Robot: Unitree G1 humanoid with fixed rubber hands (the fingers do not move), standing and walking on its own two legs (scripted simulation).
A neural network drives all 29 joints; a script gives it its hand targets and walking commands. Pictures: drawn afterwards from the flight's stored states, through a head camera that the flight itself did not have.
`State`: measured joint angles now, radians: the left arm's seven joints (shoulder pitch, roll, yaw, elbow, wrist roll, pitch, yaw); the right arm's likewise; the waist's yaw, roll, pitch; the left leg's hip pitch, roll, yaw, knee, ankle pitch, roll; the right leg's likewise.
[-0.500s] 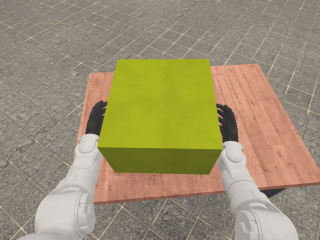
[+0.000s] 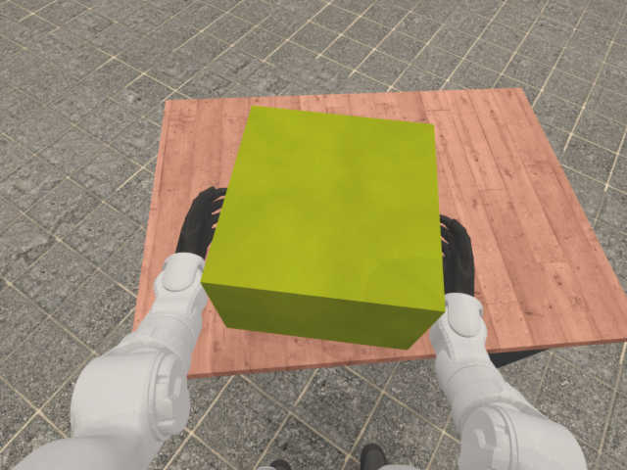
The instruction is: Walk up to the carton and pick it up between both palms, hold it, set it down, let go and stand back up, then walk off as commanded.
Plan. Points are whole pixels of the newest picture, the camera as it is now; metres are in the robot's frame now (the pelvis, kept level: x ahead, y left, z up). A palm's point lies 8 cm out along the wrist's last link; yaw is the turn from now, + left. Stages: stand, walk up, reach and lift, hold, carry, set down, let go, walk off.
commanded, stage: set down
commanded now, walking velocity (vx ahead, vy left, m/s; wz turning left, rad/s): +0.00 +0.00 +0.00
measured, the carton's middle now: (329, 227) +0.43 -0.03 -0.03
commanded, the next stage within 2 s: none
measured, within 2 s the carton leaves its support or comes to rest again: rests again in 1.82 s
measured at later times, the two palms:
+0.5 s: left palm (206, 258) +0.41 +0.16 -0.08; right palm (443, 294) +0.33 -0.19 -0.07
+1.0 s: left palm (207, 260) +0.42 +0.16 -0.10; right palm (436, 302) +0.33 -0.18 -0.09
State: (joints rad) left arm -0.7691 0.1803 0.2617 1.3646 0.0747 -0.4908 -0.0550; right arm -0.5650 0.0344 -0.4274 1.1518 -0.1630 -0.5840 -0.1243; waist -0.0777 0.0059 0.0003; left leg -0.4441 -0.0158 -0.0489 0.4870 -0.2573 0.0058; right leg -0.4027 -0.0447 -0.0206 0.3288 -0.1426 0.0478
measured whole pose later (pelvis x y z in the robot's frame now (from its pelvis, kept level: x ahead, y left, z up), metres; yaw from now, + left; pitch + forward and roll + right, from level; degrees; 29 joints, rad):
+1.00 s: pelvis +0.00 +0.02 -0.02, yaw -2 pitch +28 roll -5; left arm -0.89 0.20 0.20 1.56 0.08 -0.65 -0.02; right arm -0.62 0.02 -0.58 1.30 -0.22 -0.76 -0.10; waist -0.08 0.01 -0.08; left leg -0.84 0.00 -0.05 0.65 -0.27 -0.02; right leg -0.72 -0.03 -0.02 0.33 -0.10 0.05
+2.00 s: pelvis -0.02 +0.02 -0.03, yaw -2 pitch +26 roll -6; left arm -1.01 0.33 -0.08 1.56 -0.24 -0.49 -0.02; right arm -0.79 -0.11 -0.18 1.42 0.12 -0.57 -0.18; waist -0.13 0.01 -0.20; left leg -0.88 0.01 -0.05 0.74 -0.30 -0.02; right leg -0.78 -0.02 -0.03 0.45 -0.13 0.05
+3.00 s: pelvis -0.05 +0.04 -0.06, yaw -3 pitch +23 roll -8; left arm -0.99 0.39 -0.25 1.62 -0.36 -0.48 -0.03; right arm -0.89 -0.15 -0.17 1.58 0.19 -0.50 -0.09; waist -0.14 0.02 -0.18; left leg -1.01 0.01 -0.05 1.02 -0.42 0.01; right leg -0.92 -0.02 -0.02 0.78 -0.26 0.05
